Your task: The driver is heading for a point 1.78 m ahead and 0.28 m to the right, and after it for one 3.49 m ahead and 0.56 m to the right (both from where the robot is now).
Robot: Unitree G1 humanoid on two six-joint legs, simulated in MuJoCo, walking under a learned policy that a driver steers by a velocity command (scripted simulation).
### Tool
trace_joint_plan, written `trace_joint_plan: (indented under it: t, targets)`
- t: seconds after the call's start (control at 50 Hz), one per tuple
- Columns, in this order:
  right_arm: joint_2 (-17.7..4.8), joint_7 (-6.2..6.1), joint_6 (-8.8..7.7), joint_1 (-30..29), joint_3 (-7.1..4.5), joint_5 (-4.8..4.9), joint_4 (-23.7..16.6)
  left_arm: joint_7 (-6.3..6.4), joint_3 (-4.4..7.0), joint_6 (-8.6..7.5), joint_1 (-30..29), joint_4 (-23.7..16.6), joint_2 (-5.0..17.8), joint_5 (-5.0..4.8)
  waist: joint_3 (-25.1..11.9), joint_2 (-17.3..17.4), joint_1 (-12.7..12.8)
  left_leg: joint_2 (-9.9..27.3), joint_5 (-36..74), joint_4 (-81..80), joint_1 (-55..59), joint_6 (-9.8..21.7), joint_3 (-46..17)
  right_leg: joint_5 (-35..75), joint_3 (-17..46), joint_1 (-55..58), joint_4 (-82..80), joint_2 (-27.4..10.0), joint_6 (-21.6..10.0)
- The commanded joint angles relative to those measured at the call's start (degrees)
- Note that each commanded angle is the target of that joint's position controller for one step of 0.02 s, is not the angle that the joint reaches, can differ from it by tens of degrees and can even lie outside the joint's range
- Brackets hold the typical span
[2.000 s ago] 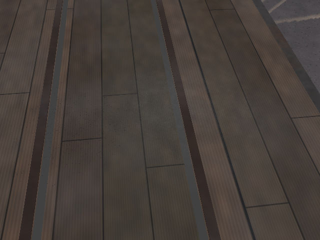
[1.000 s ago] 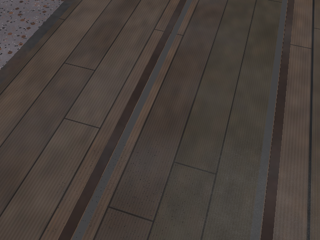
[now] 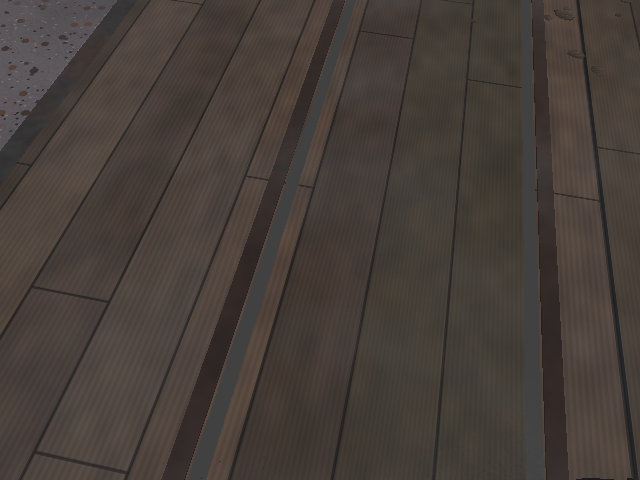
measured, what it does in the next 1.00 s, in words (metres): steps on the spot, turning right: right foot, then left foot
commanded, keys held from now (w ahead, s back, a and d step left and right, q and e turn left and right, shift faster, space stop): e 0.32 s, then no key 0.68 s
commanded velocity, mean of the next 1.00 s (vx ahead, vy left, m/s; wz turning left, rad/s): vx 0.01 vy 0.00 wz -0.31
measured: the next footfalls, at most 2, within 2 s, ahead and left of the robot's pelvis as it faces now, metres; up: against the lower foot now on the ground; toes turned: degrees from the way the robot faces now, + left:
right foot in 0.32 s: +0.03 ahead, -0.14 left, +0.00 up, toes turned -13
left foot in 0.72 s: +0.09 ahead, +0.08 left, +0.00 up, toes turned -17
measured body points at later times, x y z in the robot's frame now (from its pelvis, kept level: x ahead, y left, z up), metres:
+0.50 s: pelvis +0.01 -0.05 +0.01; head +0.03 -0.09 +0.45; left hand +0.21 +0.19 -0.08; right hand +0.06 -0.37 -0.12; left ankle +0.04 +0.10 -0.65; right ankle -0.01 -0.13 -0.74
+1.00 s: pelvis +0.02 -0.03 +0.00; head +0.03 -0.03 +0.45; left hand +0.21 +0.19 -0.12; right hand +0.06 -0.32 -0.12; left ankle +0.05 +0.10 -0.74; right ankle -0.01 -0.14 -0.74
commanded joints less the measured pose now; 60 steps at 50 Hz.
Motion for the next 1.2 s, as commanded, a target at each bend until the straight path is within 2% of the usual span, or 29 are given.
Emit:
trace_joint_plan:
  t: [0.02,0.06,0.12,0.16,0.24,0.28,0.3,0.32,0.34,0.36,0.38,0.4,0.42,0.44,0.46,0.5,0.56,0.64,0.68,0.7,0.72,0.74,0.76,0.78,0.8,0.82,0.88,1.02,1.2]
  targets:
    - [-7.23,-0.17,0.22,-0.40,-1.91,0.46,-3.37,0.69,2.44,1.72,5.02,-2.14,7.31,-0.21,-7.13,8.42,-0.42,16.84,19.87,-7.26,14.42,11.19,-13.20,2.45,-0.58,-11.15,13.30,-5.05,3.80]
    - [-7.89,-0.53,0.72,-0.74,-2.08,-0.07,-2.71,0.34,1.78,2.25,3.73,-3.52,4.59,-0.46,-5.51,10.53,-0.69,14.22,17.41,-9.43,10.37,11.46,-7.68,6.10,-3.65,-8.53,10.29,-5.19,4.62]
    - [-8.82,-1.23,1.17,0.31,-2.54,0.03,-1.90,-0.21,1.13,2.13,0.59,-6.06,3.09,-0.19,-6.94,11.48,-2.26,15.75,17.18,-9.93,12.67,12.77,-5.03,8.13,-5.06,-6.90,2.24,-6.75,4.61]
    - [-10.00,-1.22,1.42,-0.22,-2.99,0.31,-1.68,-0.84,0.77,2.04,-0.58,-7.17,2.71,0.00,-8.16,11.41,-2.74,16.75,17.04,-9.84,12.46,12.84,-3.29,9.45,-6.18,-2.98,-3.60,-7.53,3.73]
    - [-11.76,-0.56,1.74,-0.14,-3.63,1.38,-0.65,-2.12,1.27,2.44,-0.49,-8.32,4.20,0.04,-7.90,12.09,-2.65,18.60,14.49,-8.30,12.55,11.72,-1.65,11.24,-8.93,2.89,-13.37,-7.02,1.01]
    - [-11.87,-0.47,1.91,-1.19,-3.74,2.58,-0.08,-2.68,1.70,2.60,2.61,-7.46,4.07,0.16,-7.45,11.09,-0.36,17.79,10.58,-4.35,10.42,8.62,0.66,18.08,-10.94,9.13,-23.94,-5.56,-1.76]
    - [-10.37,-0.36,1.99,1.13,-3.49,2.81,1.17,-2.49,2.25,2.59,4.58,-6.72,5.02,0.41,-7.12,8.64,-0.04,15.77,5.19,0.22,6.94,5.10,3.23,22.42,-9.68,14.32,-29.26,-4.63,-3.75]
    - [-7.37,0.02,2.12,3.62,-2.80,1.49,1.64,-1.68,3.57,2.47,5.73,-7.08,9.77,0.44,-5.73,-3.99,-1.26,10.28,-7.49,13.21,-3.20,-0.84,9.45,35.69,3.62,20.93,-35.38,-13.11,-7.74]
    - [-5.66,-0.18,2.04,0.52,-1.96,-0.63,-1.84,-1.24,4.11,2.00,4.17,-9.33,15.10,1.40,-4.08,-17.61,-1.51,1.49,-29.63,26.47,-18.32,-5.18,8.99,49.16,22.38,22.14,-36.52,-26.99,-18.85]
    - [-8.10,-0.68,1.86,-3.55,-2.71,0.25,-2.37,-1.65,3.39,0.60,5.43,-9.45,12.45,3.36,-7.58,-11.28,2.38,1.72,-30.59,35.95,-17.47,-4.56,0.44,44.99,22.27,18.50,-37.99,-27.45,-22.67]
    - [-9.14,-0.81,2.12,-2.75,-3.20,1.54,-1.66,-1.64,2.65,-0.46,2.83,-9.17,10.56,3.29,-6.07,-8.63,0.29,2.88,-25.50,38.46,-17.22,-3.51,-0.95,41.12,16.29,16.97,-37.92,-24.02,-19.60]
    - [-9.16,-1.14,2.42,-0.64,-3.52,1.60,0.07,-1.35,2.23,-0.92,-0.76,-9.32,8.66,2.18,-5.42,-6.10,-1.47,3.54,-20.48,37.72,-17.04,-3.28,-1.35,37.11,12.15,16.55,-37.45,-20.52,-15.96]
    - [-9.48,-1.50,2.72,0.32,-3.72,1.16,1.16,-1.04,1.41,-1.02,-2.90,-9.46,6.53,1.21,-5.29,-6.01,-2.14,3.88,-17.24,37.15,-16.45,-3.67,-1.39,37.75,9.98,16.31,-37.06,-19.10,-14.09]
    - [-9.25,-1.46,2.82,1.35,-3.75,0.89,1.74,-0.69,0.72,-1.02,-3.66,-9.40,5.34,1.08,-5.77,-6.27,-2.87,3.38,-14.54,38.25,-13.78,-4.22,-0.94,41.22,7.96,14.90,-36.92,-17.86,-13.78]
    - [-8.71,-1.30,2.75,2.19,-3.65,1.05,2.03,-0.50,0.27,-1.01,-3.51,-9.29,4.53,1.41,-6.61,-5.98,-3.22,2.93,-12.60,38.46,-11.83,-4.61,-0.73,43.12,6.76,14.65,-36.86,-17.19,-13.90]
    - [-7.50,-1.06,2.66,2.35,-3.19,1.60,2.29,-0.24,-0.14,-1.14,-3.16,-8.82,3.70,1.67,-6.94,-5.36,-3.02,3.10,-10.38,33.75,-10.65,-5.10,-0.84,42.99,5.46,16.49,-36.82,-16.52,-14.09]
    - [-5.88,-0.62,2.62,0.39,-2.16,1.46,2.09,-0.09,-0.12,-1.02,-2.82,-7.78,4.23,1.63,-5.89,-5.86,-1.62,3.83,-9.89,21.77,-6.81,-5.42,-0.97,38.42,5.91,17.42,-36.81,-16.29,-13.99]
    - [-6.92,-0.22,2.43,0.55,-2.04,1.87,2.56,-0.88,-0.09,-0.68,-2.95,-6.20,4.99,1.74,-3.84,-6.13,-0.49,3.23,-12.59,12.04,0.36,-5.00,0.20,34.66,8.49,14.24,-36.76,-16.85,-15.22]
    - [-6.30,-0.08,2.07,2.15,-1.85,1.83,3.47,-1.13,-0.59,-0.66,-4.12,-5.34,3.98,1.22,-3.31,-5.11,-1.85,2.76,-8.59,3.67,4.55,-4.22,0.73,34.34,8.96,13.39,-35.41,-15.93,-14.24]
    - [-5.73,0.12,1.72,3.62,-1.58,1.43,4.22,-1.20,-0.92,-0.69,-4.25,-4.66,3.24,0.83,-3.20,-3.99,-3.24,2.64,-0.75,-4.40,8.87,-3.45,0.93,33.92,8.30,12.21,-34.60,-14.77,-12.60]
    - [-6.86,0.18,1.37,4.34,-1.56,0.65,4.58,-1.24,-1.29,-1.10,-2.74,-3.95,2.21,1.04,-4.25,-2.02,-3.16,4.42,7.56,-7.21,14.02,-2.46,-1.44,31.57,7.89,10.60,-34.23,-13.25,-10.03]
    - [-10.07,-0.04,1.26,5.23,-2.04,0.21,4.56,-1.48,-1.52,-1.71,-0.93,-3.65,1.51,2.20,-6.13,2.85,-1.43,8.95,19.29,-4.86,18.73,-0.82,-5.17,26.70,5.13,8.35,-31.79,-10.06,-7.40]
    - [-11.66,0.15,1.34,3.55,-2.56,0.92,5.47,-1.83,-1.23,-2.13,0.93,-3.21,1.49,2.21,-6.29,8.81,1.17,8.92,15.68,-1.93,16.43,1.64,-4.45,22.09,1.05,8.93,-32.59,-6.16,-5.48]
    - [-8.27,0.59,1.22,2.23,-1.93,1.19,5.13,-1.78,-1.31,-2.07,-1.84,-2.70,2.15,2.33,-5.95,7.75,-1.00,7.52,7.86,-2.99,12.85,2.04,-4.00,21.20,-0.24,11.67,-32.04,-5.37,-4.09]
    - [-6.94,0.76,1.00,1.89,-1.50,0.84,5.38,-1.62,-1.06,-1.77,-4.14,-2.84,2.63,1.98,-4.90,6.80,-1.85,6.72,4.65,-3.76,11.19,1.30,-3.58,21.61,-0.50,12.18,-31.24,-5.37,-3.92]
    - [-7.00,0.79,0.72,1.59,-1.35,0.61,5.69,-1.33,-1.07,-1.28,-4.87,-2.74,2.14,1.74,-4.34,6.53,-1.95,6.16,4.17,-4.00,10.32,0.55,-3.12,23.26,-0.24,12.43,-30.94,-5.73,-4.26]
    - [-6.65,0.69,-0.02,2.54,-0.93,0.73,7.17,-1.02,-1.02,-0.32,-3.98,-1.67,1.70,1.80,-3.23,5.32,-2.10,5.41,3.39,-3.75,10.06,-0.20,-2.26,24.90,0.34,12.47,-31.44,-6.09,-4.82]
    - [-6.64,-0.02,0.27,2.70,-0.34,0.94,9.99,-0.57,-0.81,-0.60,-2.81,2.29,1.25,1.56,-1.92,2.04,-2.49,4.54,2.00,-3.80,10.52,-0.03,-1.81,25.87,-0.01,12.47,-32.18,-5.96,-3.80]
    - [-6.00,-0.13,0.53,2.85,0.24,1.03,13.91,-0.01,-0.84,-0.87,-1.94,7.09,1.51,1.37,-1.26,1.63,-2.43,3.47,1.25,-4.52,10.46,0.07,-1.14,26.44,-0.55,13.41,-32.69,-5.98,-3.32]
